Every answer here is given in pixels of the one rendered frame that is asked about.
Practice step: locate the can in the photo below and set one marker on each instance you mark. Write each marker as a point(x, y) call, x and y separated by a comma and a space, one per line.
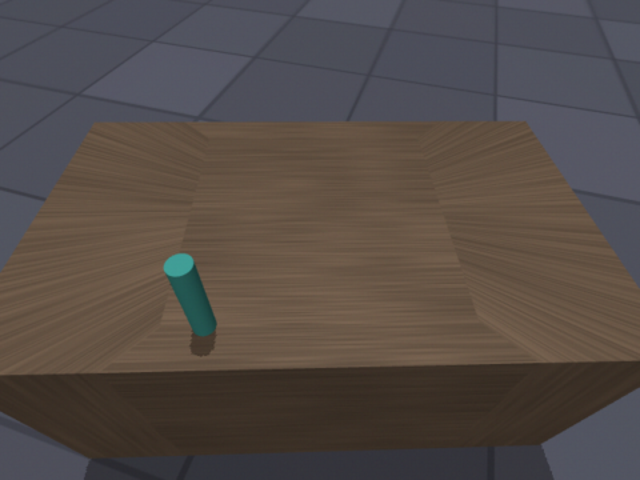
point(183, 276)

